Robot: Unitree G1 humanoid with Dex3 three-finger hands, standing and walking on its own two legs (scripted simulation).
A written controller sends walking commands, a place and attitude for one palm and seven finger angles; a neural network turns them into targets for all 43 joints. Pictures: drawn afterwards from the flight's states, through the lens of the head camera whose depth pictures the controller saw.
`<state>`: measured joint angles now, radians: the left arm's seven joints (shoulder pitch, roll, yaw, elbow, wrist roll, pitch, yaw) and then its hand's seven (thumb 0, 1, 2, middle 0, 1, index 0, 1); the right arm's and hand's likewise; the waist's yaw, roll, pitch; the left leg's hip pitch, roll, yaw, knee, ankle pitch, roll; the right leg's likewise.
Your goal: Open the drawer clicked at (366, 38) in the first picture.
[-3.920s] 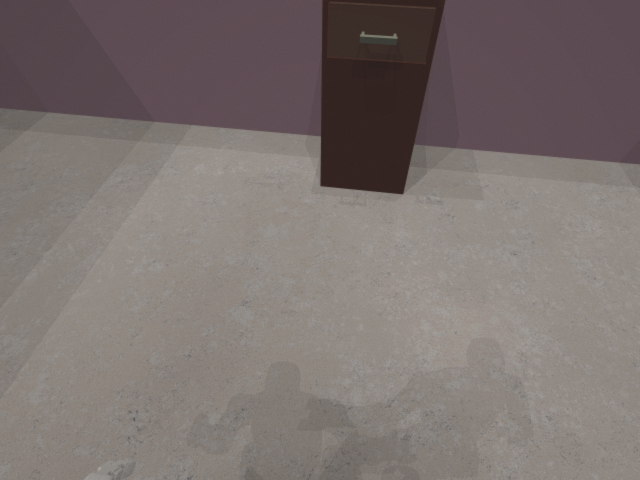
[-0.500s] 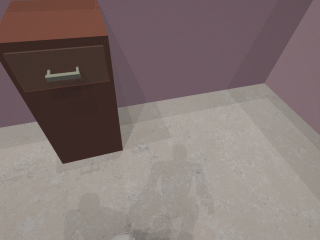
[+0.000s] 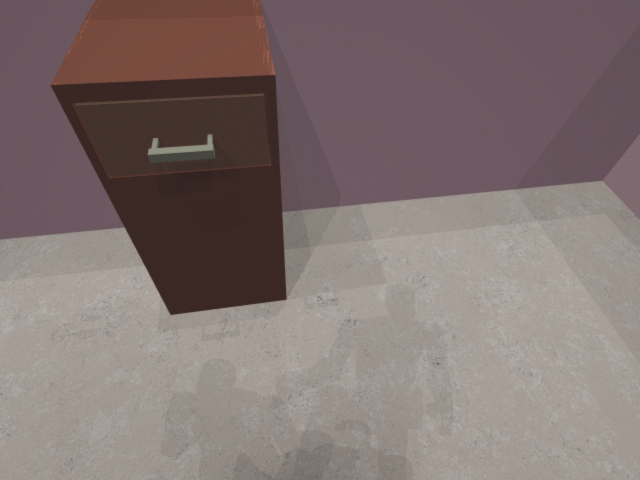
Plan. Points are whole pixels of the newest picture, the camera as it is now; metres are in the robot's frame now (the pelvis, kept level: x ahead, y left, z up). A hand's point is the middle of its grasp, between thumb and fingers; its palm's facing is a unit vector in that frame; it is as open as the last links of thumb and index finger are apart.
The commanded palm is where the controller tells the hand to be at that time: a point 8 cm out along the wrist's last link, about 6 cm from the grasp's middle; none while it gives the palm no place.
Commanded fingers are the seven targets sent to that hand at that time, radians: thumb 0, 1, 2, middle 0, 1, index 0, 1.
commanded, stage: turn to face it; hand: left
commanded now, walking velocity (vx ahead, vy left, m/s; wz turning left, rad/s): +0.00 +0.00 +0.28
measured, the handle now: (182, 147) +0.74 +0.31 -0.04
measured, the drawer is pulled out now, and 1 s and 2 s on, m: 0.00 0.00 0.00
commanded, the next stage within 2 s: take the last steps up to it in 0.18 s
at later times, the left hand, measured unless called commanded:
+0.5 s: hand out of the picture -0.05 +0.15 -0.16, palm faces +0.24 -0.94 -0.22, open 7.3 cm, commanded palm none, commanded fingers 0.00 0.90 0.90 -0.20 -0.30 -0.20 -0.30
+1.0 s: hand out of the picture +0.15 +0.22 -0.17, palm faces +0.15 -0.97 -0.17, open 7.4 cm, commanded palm none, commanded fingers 0.00 0.90 0.90 -0.20 -0.30 -0.20 -0.30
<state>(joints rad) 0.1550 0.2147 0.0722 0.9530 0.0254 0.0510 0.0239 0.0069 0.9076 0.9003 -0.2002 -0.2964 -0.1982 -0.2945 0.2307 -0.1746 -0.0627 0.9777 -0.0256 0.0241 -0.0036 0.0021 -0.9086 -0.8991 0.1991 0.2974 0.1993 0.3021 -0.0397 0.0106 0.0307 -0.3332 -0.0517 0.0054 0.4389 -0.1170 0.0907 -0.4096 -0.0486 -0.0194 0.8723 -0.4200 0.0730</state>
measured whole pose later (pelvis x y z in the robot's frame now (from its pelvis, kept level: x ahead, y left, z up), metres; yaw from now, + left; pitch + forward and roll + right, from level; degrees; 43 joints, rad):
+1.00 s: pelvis +0.11 +0.03 -0.01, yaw +10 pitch -2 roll +0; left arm 0.15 0.20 0.04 1.04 0.02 0.01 -0.03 0.01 0.91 0.90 -0.20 -0.30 -0.20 -0.29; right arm 0.44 -0.14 -0.03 1.14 -0.03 -0.05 -0.03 0.00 -0.92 -0.90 0.20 0.30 0.20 0.30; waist -0.04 -0.02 0.07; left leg 0.11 0.01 0.14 0.30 -0.38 0.01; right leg -0.54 -0.09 -0.11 0.77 -0.21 0.00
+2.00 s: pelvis +0.25 -0.01 +0.00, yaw +7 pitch -1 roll +2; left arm 0.26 0.18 0.03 1.05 0.03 0.03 0.03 0.01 0.91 0.90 -0.20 -0.30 -0.20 -0.29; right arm 0.18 -0.18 -0.05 1.07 -0.01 0.05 -0.02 0.00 -0.91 -0.90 0.20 0.30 0.20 0.30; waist 0.01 0.03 0.04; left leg -0.34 0.04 0.04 0.77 -0.40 0.01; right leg -0.26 0.02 -0.12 0.51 -0.25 -0.10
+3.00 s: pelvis +0.24 +0.03 +0.00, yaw +7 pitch +0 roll +0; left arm 0.31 0.10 -0.01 1.17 0.01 -0.01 0.03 0.01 0.91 0.90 -0.20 -0.30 -0.20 -0.29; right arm 0.36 -0.09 0.01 1.14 -0.01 -0.02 -0.05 0.00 -0.91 -0.90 0.20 0.30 0.20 0.30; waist 0.01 0.01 0.01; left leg -0.06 0.01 0.06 0.37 -0.31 0.01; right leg -0.24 0.01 -0.11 0.39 -0.15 -0.05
